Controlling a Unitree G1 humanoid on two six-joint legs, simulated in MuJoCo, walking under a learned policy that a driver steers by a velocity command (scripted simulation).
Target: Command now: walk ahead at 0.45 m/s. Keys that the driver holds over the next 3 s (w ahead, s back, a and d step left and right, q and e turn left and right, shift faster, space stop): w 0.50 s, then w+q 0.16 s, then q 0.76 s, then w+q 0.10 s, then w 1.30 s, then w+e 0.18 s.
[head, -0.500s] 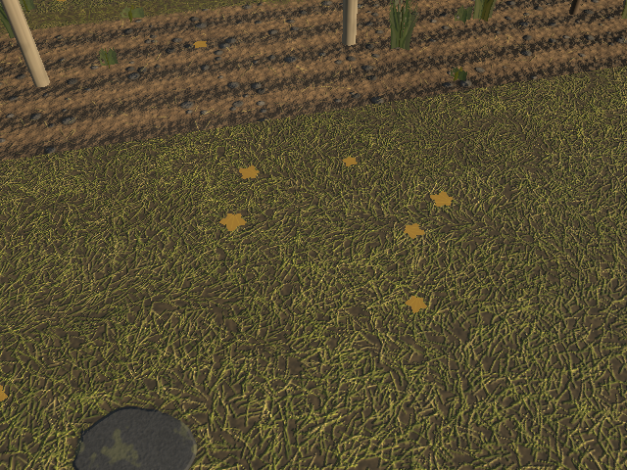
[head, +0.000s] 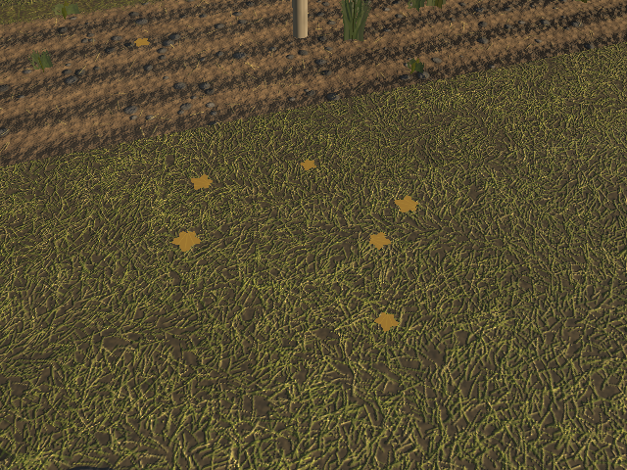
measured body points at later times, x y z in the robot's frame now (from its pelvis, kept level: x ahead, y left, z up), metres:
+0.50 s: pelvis +0.32 -0.11 -0.16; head +0.37 -0.11 +0.29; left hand +0.25 +0.13 -0.30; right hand +0.44 -0.35 -0.30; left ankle +0.44 +0.02 -0.84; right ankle +0.29 -0.18 -0.89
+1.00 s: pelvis +0.54 -0.07 -0.15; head +0.57 -0.04 +0.30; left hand +0.63 +0.21 -0.28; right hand +0.61 -0.34 -0.27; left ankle +0.54 -0.02 -0.89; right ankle +0.67 -0.22 -0.82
